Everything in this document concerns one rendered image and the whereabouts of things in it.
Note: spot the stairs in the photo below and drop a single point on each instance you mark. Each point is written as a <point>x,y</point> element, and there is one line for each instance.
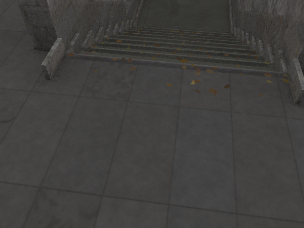
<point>179,46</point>

